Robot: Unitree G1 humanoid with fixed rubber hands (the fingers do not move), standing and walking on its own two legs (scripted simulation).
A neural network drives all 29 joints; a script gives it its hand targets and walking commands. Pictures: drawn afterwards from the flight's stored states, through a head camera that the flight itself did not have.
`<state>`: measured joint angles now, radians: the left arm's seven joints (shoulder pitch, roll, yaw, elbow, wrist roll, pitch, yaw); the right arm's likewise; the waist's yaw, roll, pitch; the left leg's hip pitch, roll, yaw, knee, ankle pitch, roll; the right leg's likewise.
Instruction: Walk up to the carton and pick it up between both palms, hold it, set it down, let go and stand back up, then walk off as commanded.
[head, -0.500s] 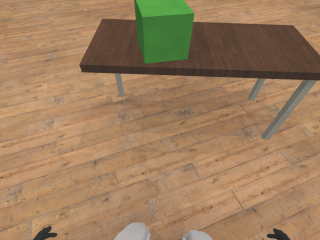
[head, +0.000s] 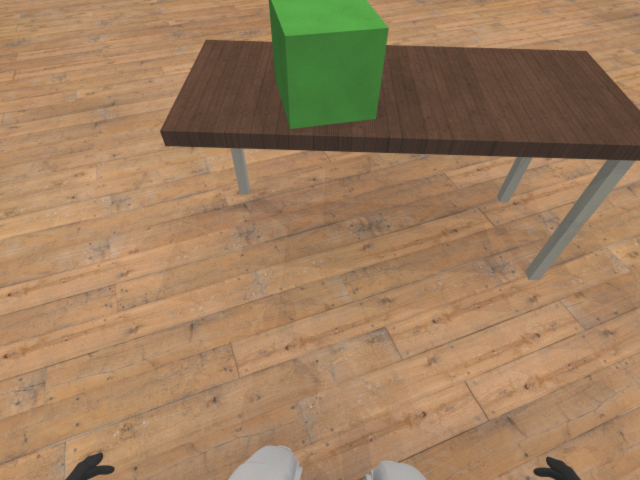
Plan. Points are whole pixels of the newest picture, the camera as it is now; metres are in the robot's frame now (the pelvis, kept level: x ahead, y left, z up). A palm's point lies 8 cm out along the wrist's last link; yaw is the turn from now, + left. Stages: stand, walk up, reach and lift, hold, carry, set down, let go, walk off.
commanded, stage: stand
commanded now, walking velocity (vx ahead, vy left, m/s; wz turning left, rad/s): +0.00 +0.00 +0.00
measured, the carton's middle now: (323, 57) +1.04 +0.11 +0.02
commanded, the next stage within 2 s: none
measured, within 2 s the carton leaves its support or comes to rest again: neither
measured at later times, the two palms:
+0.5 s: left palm out of the picture +0.06 +0.32 -0.10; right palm out of the picture +0.12 -0.31 -0.09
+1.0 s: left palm out of the picture +0.06 +0.32 -0.09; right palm out of the picture +0.12 -0.31 -0.10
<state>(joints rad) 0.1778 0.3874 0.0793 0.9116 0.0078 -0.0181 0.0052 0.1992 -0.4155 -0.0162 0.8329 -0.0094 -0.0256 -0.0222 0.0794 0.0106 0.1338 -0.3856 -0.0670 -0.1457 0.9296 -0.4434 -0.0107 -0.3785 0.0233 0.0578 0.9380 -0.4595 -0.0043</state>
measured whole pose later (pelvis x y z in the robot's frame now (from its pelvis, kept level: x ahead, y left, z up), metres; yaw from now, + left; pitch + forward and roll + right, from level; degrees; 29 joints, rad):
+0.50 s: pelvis +0.00 +0.00 +0.00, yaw +0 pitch -6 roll +0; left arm 0.18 0.39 0.08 0.91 0.01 -0.02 0.00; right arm 0.20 -0.42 -0.02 0.83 -0.01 -0.02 -0.02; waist 0.08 0.01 0.16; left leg -0.39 -0.07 -0.15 0.93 -0.44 -0.01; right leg -0.38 0.02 0.06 0.94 -0.46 0.00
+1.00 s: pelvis +0.00 +0.00 +0.00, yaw +0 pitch -6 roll +0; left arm 0.18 0.39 0.08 0.91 0.01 -0.02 0.00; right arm 0.20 -0.42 -0.02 0.83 -0.01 -0.02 -0.02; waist 0.08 0.02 0.14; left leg -0.39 -0.07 -0.15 0.93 -0.44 -0.01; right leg -0.38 0.02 0.06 0.94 -0.46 0.00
